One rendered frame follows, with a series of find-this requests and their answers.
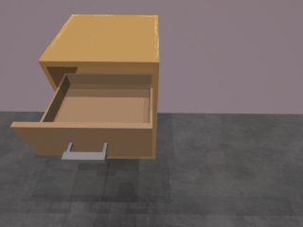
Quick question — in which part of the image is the handle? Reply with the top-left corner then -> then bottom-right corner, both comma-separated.
62,142 -> 108,164

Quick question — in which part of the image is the drawer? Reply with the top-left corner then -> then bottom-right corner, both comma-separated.
10,73 -> 153,157

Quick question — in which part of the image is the cabinet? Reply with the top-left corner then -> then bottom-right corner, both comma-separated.
38,14 -> 160,160

